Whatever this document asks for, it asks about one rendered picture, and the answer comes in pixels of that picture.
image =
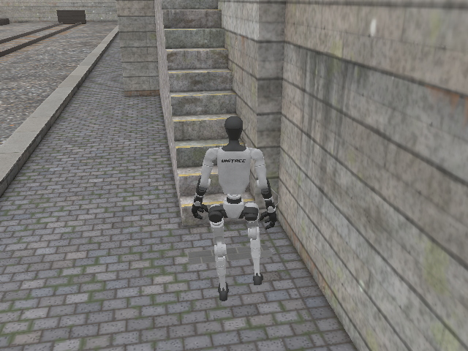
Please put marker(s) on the stairs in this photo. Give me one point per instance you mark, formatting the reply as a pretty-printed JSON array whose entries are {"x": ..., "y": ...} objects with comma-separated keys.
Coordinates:
[{"x": 196, "y": 92}]

